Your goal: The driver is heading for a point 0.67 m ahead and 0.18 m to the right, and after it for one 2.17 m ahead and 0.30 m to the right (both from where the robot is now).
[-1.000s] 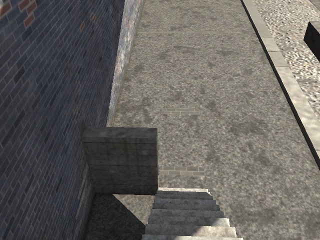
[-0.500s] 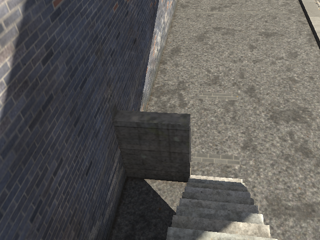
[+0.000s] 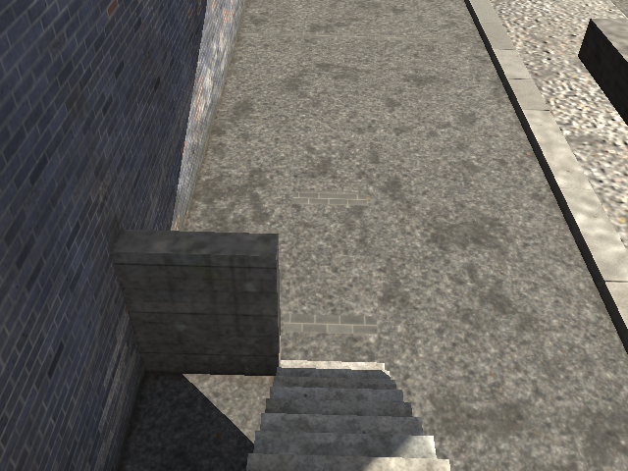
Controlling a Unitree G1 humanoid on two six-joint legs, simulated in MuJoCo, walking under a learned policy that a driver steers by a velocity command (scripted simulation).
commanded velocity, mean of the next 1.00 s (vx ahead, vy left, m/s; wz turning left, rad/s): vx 0.48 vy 0.00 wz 0.00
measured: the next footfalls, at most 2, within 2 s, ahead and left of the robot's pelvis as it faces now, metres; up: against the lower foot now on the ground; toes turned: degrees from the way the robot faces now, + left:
right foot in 0.18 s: +0.17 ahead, -0.19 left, -0.22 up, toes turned +0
left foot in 0.62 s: +0.43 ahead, -0.06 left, -0.43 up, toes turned -1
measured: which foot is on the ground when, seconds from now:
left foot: down 0.00-0.18, up 0.20-0.60, down 0.62-1.00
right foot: up 0.00-0.16, down 0.18-0.62, up 0.64-1.00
